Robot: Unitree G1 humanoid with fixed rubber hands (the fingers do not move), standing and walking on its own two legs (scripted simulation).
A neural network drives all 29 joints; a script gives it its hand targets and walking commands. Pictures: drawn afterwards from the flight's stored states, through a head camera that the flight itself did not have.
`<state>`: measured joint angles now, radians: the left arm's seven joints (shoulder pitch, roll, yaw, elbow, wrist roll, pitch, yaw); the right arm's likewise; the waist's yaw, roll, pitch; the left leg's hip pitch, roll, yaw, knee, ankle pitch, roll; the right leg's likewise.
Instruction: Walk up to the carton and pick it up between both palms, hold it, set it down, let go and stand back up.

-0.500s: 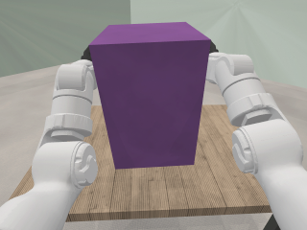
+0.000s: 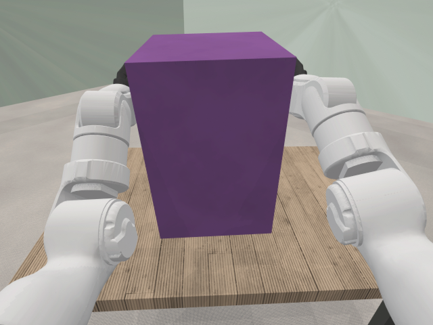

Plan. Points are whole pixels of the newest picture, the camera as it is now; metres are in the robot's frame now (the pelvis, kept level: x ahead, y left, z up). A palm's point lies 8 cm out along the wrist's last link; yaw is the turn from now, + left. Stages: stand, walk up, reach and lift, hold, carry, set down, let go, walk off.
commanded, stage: hold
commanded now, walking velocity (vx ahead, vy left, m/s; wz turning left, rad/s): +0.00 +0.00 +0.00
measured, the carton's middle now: (211, 133) +0.36 -0.01 +0.28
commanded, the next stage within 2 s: none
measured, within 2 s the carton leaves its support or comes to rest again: neither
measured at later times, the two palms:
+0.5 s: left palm (122, 99) +0.37 +0.14 +0.33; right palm (292, 91) +0.37 -0.14 +0.35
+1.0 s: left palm (123, 98) +0.37 +0.14 +0.34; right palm (295, 90) +0.36 -0.15 +0.35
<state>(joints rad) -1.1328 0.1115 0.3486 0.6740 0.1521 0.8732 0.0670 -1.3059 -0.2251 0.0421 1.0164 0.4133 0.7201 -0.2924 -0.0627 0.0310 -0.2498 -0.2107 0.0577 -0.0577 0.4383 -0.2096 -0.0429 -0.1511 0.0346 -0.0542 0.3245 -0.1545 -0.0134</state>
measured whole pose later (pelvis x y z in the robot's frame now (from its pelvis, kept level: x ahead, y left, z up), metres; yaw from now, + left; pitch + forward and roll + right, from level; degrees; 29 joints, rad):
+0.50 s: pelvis +0.00 +0.00 +0.00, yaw +0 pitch -1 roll -2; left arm -1.12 0.11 0.34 0.65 0.15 0.88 0.07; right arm -1.30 -0.23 0.05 0.99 0.43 0.73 -0.30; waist -0.06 0.03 -0.25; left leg -0.21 0.06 -0.05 0.45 -0.22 -0.04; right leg -0.14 0.04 -0.05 0.32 -0.16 -0.01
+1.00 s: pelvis +0.00 +0.00 +0.00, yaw +0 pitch -1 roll -2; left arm -1.12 0.11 0.34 0.65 0.15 0.88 0.07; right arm -1.30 -0.23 0.06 1.00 0.43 0.73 -0.29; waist -0.06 0.04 -0.25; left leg -0.20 0.06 -0.06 0.45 -0.22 -0.04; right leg -0.14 0.04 -0.05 0.32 -0.15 -0.01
